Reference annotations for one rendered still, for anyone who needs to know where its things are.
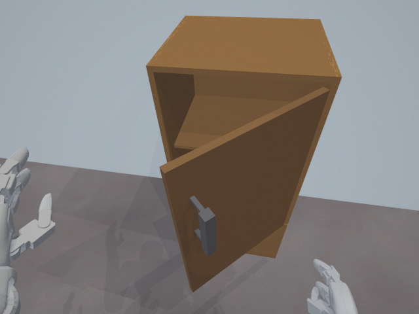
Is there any right robot hand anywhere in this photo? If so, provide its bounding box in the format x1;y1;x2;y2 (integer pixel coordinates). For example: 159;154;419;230
307;259;358;314

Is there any handle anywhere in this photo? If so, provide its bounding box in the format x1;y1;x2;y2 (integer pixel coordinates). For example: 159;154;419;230
190;196;217;256

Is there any cupboard door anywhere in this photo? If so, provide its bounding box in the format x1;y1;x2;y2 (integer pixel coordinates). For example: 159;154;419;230
159;87;330;292

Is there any left robot forearm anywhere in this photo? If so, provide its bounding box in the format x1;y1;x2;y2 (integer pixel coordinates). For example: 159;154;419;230
0;266;21;314

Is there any left robot hand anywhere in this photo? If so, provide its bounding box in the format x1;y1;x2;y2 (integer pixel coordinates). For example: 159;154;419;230
0;147;55;267

